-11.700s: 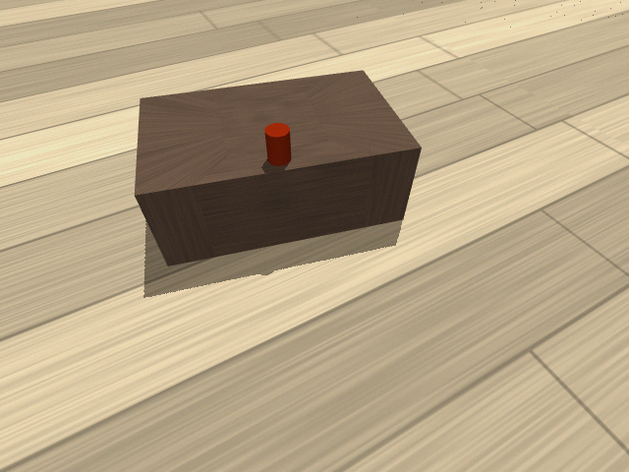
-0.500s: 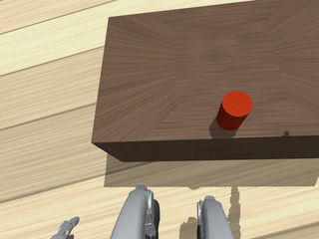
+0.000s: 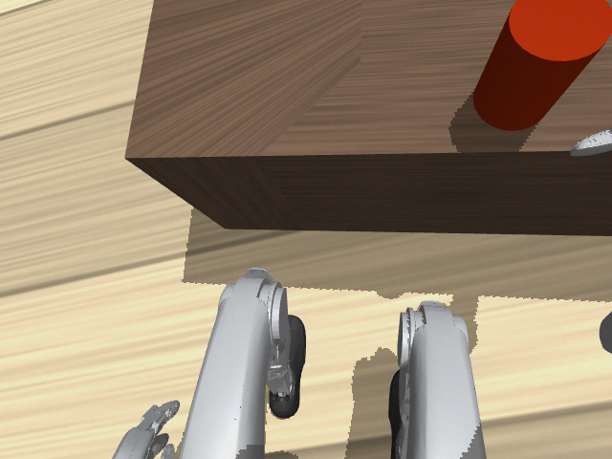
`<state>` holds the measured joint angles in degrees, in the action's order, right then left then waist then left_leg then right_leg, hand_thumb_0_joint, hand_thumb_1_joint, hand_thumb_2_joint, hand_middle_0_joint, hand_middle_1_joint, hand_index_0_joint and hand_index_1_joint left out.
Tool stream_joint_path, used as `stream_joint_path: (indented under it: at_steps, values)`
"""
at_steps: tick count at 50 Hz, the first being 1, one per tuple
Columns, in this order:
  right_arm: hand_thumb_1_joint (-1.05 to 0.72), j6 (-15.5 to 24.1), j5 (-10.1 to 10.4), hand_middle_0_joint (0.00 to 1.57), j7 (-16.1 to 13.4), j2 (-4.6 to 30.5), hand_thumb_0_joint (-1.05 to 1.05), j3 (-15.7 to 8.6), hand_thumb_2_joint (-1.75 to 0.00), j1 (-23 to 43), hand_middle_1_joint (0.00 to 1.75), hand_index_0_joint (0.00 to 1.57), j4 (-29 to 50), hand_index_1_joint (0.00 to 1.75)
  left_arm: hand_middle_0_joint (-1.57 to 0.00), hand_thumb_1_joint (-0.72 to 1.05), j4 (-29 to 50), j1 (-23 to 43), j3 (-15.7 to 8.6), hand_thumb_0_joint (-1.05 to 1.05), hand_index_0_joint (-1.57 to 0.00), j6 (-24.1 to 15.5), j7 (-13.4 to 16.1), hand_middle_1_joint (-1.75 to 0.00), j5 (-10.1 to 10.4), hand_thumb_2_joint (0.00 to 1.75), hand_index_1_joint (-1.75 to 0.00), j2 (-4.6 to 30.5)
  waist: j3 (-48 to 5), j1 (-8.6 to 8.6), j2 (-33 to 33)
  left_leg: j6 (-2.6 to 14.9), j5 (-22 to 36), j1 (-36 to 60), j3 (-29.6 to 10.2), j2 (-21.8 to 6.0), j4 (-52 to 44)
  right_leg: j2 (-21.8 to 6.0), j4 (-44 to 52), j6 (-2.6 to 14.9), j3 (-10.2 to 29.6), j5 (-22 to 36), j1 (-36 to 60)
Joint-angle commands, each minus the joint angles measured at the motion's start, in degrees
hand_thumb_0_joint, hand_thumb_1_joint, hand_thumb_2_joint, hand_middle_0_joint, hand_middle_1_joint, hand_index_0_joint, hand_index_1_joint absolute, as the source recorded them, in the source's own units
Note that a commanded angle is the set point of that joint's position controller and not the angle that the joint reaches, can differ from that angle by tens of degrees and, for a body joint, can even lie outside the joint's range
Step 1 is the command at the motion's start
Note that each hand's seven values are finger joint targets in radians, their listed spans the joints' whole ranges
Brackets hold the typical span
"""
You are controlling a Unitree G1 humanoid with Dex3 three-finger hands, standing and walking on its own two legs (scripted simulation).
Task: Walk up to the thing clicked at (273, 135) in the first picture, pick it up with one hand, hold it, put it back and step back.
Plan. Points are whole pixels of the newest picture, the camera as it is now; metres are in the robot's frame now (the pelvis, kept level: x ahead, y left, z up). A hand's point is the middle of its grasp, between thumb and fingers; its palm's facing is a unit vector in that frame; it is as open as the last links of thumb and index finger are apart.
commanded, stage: close in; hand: right
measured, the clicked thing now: (531, 65) +0.56 -0.18 +0.01
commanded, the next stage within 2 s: rest palm in 0.44 s
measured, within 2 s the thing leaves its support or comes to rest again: leaves its support in 1.78 s
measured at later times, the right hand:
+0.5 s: hand (565, 67) +0.54 -0.21 +0.03, palm faces +0.11 +0.99 +0.00, open 17.0 cm
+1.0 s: hand (542, 66) +0.55 -0.19 +0.03, palm faces +0.11 +0.99 +0.00, open 15.0 cm
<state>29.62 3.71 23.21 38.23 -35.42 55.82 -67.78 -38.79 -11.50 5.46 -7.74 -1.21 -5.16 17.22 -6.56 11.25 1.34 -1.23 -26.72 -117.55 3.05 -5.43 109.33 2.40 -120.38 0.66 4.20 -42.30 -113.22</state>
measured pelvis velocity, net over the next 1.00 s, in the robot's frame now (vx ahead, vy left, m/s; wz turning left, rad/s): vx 0.01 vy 0.01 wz -0.06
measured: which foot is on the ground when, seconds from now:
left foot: down 0.00-1.00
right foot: down 0.00-1.00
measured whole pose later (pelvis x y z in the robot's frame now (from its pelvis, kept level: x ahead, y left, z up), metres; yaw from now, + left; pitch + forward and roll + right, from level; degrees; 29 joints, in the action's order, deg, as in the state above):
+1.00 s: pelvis +0.01 +0.01 +0.01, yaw -3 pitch +37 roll +2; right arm 27.4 2.3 7.5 23.8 -23.9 56.3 -60.9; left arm -35.8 -11.7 1.7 -1.8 -2.4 -3.2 17.4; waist -8.6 9.8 1.8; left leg -0.8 -28.8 -117.3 0.8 -6.4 109.4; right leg 3.6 -117.3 0.4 2.1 -42.7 -111.3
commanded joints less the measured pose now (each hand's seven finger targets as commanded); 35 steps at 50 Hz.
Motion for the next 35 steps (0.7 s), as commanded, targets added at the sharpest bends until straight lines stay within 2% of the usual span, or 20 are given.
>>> stream_joint_path:
  at_steps: [1,2,3,4,5,7,8,9,11,14,17,18,20,21,23,26,29,33,34,35]
  values:
    - [0.34,2.8,-1.3,0.09,-4.3,16.8,0.0,1.9,-0.04,28.7,0.03,0.07,20.0,0.03,-0.2,0.9,3.0,-10.6,-5.8,0.0,-0.2,-0.3,0.1,-0.3,0.9,0.89,-0.29,14.0,-44.1,-0.65,17.0,2.55,-1.9,24.8,-0.2,1.6,-7.0,-0.4,21.6,-0.31,1.3,2.3,21.7]
    - [0.36,2.0,-2.4,0.08,-5.1,19.5,0.0,1.1,-0.04,29.3,0.03,0.07,21.4,0.03,-0.2,0.9,2.8,-11.4,-6.0,0.0,-0.2,0.2,0.2,-0.3,1.2,0.89,-0.29,15.0,-47.7,-1.15,19.3,2.62,-1.1,25.0,-0.3,1.5,-6.4,-0.4,22.7,-0.74,2.0,3.3,25.8]
    - [0.38,0.4,-2.9,0.08,-5.9,14.6,0.0,4.3,-0.04,26.0,0.03,0.06,17.0,0.03,-0.19,0.9,2.8,-11.7,-6.4,0.0,-0.2,0.6,0.2,-0.3,1.1,0.89,-0.3,15.4,-46.5,0.08,17.4,2.49,-0.2,25.6,0.2,1.5,-6.5,-0.6,22.7,-0.83,2.2,4.2,26.3]
    - [0.38,-0.2,-2.4,0.08,-6.5,11.3,0.0,5.8,-0.04,26.6,0.03,0.06,16.8,0.03,-0.19,0.91,2.7,-11.8,-6.7,0.0,-0.2,0.8,0.0,-0.3,1.1,0.89,-0.3,14.8,-44.2,0.81,15.9,2.39,-0.9,25.9,0.1,1.5,-7.0,-0.4,22.2,-0.47,1.9,2.9,23.4]
    - [0.39,-0.7,-2.0,0.08,-7.3,10.7,0.0,5.6,-0.04,26.4,0.03,0.06,16.0,0.03,-0.19,0.9,2.9,-12.1,-6.7,0.0,-0.2,0.8,0.1,-0.3,1.5,0.89,-0.29,14.3,-43.2,1.23,13.0,2.21,-1.6,27.2,0.1,1.6,-8.0,-0.3,21.9,0.06,1.4,1.9,21.1]
    - [0.39,-0.6,-1.6,0.08,-9.0,16.7,0.0,1.5,-0.04,29.0,0.03,0.06,22.1,0.03,-0.19,0.9,2.9,-13.0,-6.3,0.0,-0.19,1.2,0.1,-0.3,2.1,0.9,-0.29,13.5,-44.8,-0.83,13.4,2.28,-2.0,29.6,-0.5,1.6,-8.2,0.1,21.6,0.49,0.0,1.6,18.5]
    - [0.39,-1.5,-1.5,0.08,-9.4,15.0,0.0,2.2,-0.03,25.7,0.03,0.06,18.4,0.03,-0.19,0.9,3.3,-12.3,-6.0,0.0,-0.19,1.4,0.2,-0.3,2.5,0.89,-0.29,13.5,-43.4,-0.96,11.9,2.22,-3.5,29.7,-0.5,1.7,-8.7,0.2,22.3,0.7,0.1,0.0,18.1]
    - [0.4,-1.8,-1.3,0.08,-9.7,11.1,0.0,4.3,-0.03,25.3,0.03,0.06,18.1,0.03,-0.19,0.9,3.4,-12.2,-6.2,0.0,-0.19,1.5,0.2,-0.3,2.5,0.9,-0.3,13.1,-40.7,0.39,10.9,2.17,-3.1,28.0,-0.4,1.7,-8.7,0.0,22.0,0.75,0.2,0.3,16.8]
    - [0.38,-2.2,-1.4,0.08,-10.4,7.3,0.0,5.6,-0.03,21.7,0.03,0.06,14.7,0.03,-0.19,0.89,3.2,-12.7,-6.1,0.0,-0.2,1.6,0.1,-0.3,2.6,0.9,-0.3,12.6,-37.0,1.0,8.8,2.29,-2.5,26.4,-0.2,1.7,-8.2,0.0,22.0,0.82,0.6,1.0,15.1]
    - [0.4,-2.2,-1.9,0.08,-10.8,7.0,0.0,5.8,-0.04,17.7,0.03,0.06,13.4,0.03,-0.19,0.89,3.8,-13.0,-6.6,0.0,-0.19,2.1,0.1,-0.3,2.6,0.9,-0.3,12.0,-36.0,0.82,6.3,2.29,-2.3,30.1,-0.8,1.7,-9.9,0.4,20.5,1.58,-2.0,3.3,11.8]
    - [0.42,-1.8,-0.7,0.08,-11.1,3.9,0.0,7.2,-0.03,17.9,0.03,0.06,13.7,0.03,-0.2,0.9,4.2,-12.8,-6.7,0.0,-0.2,2.2,-0.1,-0.3,2.8,0.89,-0.3,11.8,-33.6,1.03,5.1,2.31,-3.4,29.6,-1.2,1.7,-10.8,0.5,20.7,1.92,-2.6,2.1,10.2]
    - [0.4,-0.9,-0.3,0.08,-11.1,5.4,0.0,6.3,-0.04,21.0,0.03,0.06,18.8,0.03,-0.2,0.89,4.2,-12.9,-6.8,0.0,-0.2,2.2,-0.1,-0.3,2.9,0.9,-0.3,11.9,-36.3,0.77,6.6,2.38,-1.8,30.1,-1.2,1.6,-10.3,0.5,20.5,1.75,-2.3,4.1,12.3]
    - [0.4,-0.4,-0.1,0.08,-11.4,4.4,0.0,7.1,-0.04,21.6,0.03,0.06,18.1,0.03,-0.2,0.89,4.2,-13.0,-7.0,0.0,-0.2,2.3,0.0,-0.31,2.9,0.9,-0.3,11.9,-36.9,0.9,7.1,2.44,-1.0,30.1,-1.1,1.6,-10.4,0.5,20.7,1.58,-2.3,5.0,13.8]
    - [0.41,0.2,0.0,0.07,-11.8,3.4,0.0,8.2,-0.04,23.8,0.03,0.06,21.6,0.03,-0.2,0.89,4.6,-13.0,-7.2,0.0,-0.2,2.3,0.0,-0.3,2.8,0.9,-0.3,11.6,-39.2,0.93,7.8,2.52,-0.5,31.6,-1.3,1.6,-10.6,0.5,20.6,1.54,-2.6,5.5,14.7]
    - [0.4,0.6,-0.2,0.07,-12.6,2.5,0.0,8.0,-0.04,22.8,0.03,0.06,20.5,0.03,-0.2,0.89,3.9,-13.3,-7.2,0.0,-0.2,2.3,0.0,-0.3,2.5,0.9,-0.3,11.5,-41.2,0.26,9.0,2.77,2.2,31.4,-1.2,1.5,-9.4,0.4,20.4,0.92,-2.5,9.1,17.7]
    - [0.4,0.8,-0.6,0.07,-13.2,0.3,0.0,9.1,-0.05,20.6,0.04,0.05,18.4,0.04,-0.2,0.89,3.2,-14.2,-7.5,0.0,-0.2,2.6,0.1,-0.31,2.2,0.9,-0.31,11.7,-41.4,1.0,8.7,2.81,5.3,31.4,-1.1,1.2,-8.9,0.4,19.7,0.57,-2.5,12.7,19.1]
    - [0.36,1.2,-1.2,0.07,-14.0,2.0,0.0,8.6,-0.09,22.3,0.04,0.05,23.3,0.04,-0.19,0.84,3.6,-14.0,-7.7,0.0,-0.17,3.4,-0.1,-0.29,2.0,0.95,-0.31,11.8,-45.1,-0.31,10.9,3.05,7.5,33.7,-1.4,1.0,-8.3,0.4,20.0,0.03,-2.7,15.6,21.4]
    - [0.42,0.5,-0.9,0.11,-14.4,-2.3,0.0,9.7,-0.04,18.2,0.04,0.1,20.1,0.04,-0.19,0.83,3.8,-13.9,-8.2,0.0,-0.17,4.3,-0.4,-0.29,2.3,0.95,-0.31,11.8,-45.0,0.19,8.8,3.21,10.2,34.3,-1.1,0.9,-8.1,0.2,20.3,-0.3,-2.1,18.9,23.5]
    - [0.43,0.6,-0.6,0.12,-14.4,-2.6,0.0,9.7,-0.03,18.0,0.04,0.11,20.9,0.04,-0.19,0.82,3.7,-13.5,-8.1,0.0,-0.17,4.5,-0.4,-0.29,2.4,0.96,-0.31,11.9,-43.5,0.21,8.9,3.25,9.8,32.7,-0.9,0.8,-7.8,0.2,20.7,-0.47,-1.5,18.9,23.3]
    - [0.41,1.2,-0.4,0.2,-14.5,-1.2,0.0,9.4,0.0,21.8,0.06,0.19,27.1,0.06,-0.2,0.86,3.8,-13.4,-8.4,0.0,-0.18,4.7,-0.5,-0.3,2.2,0.93,-0.31,11.7,-46.3,-0.28,10.3,3.29,11.0,34.3,-1.4,0.8,-8.0,0.3,20.2,-0.37,-2.0,19.7,24.2]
